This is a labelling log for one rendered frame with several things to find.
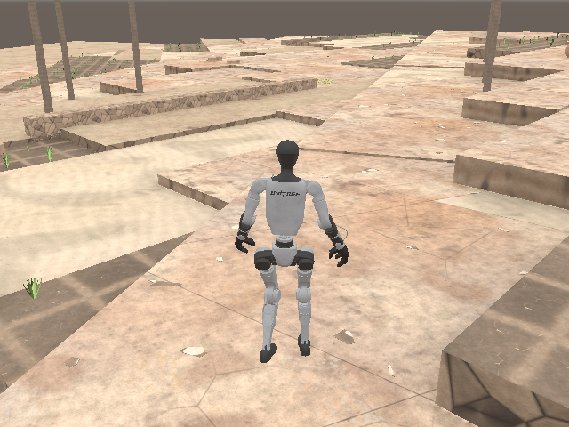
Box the robot left forearm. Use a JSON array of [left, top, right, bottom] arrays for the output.
[[237, 211, 252, 240]]

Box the robot left foot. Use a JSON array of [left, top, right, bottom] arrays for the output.
[[260, 343, 277, 363]]

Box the left robot shin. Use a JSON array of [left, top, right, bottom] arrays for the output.
[[262, 289, 278, 351]]

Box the robot right forearm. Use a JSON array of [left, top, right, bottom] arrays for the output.
[[324, 214, 345, 250]]

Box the right robot hand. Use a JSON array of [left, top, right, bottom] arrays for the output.
[[329, 245, 349, 267]]

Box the left robot hand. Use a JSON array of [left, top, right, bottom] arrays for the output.
[[235, 237, 255, 253]]

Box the left robot upper arm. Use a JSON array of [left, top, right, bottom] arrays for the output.
[[242, 178, 268, 226]]

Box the right robot upper arm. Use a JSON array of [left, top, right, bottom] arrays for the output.
[[305, 180, 332, 230]]

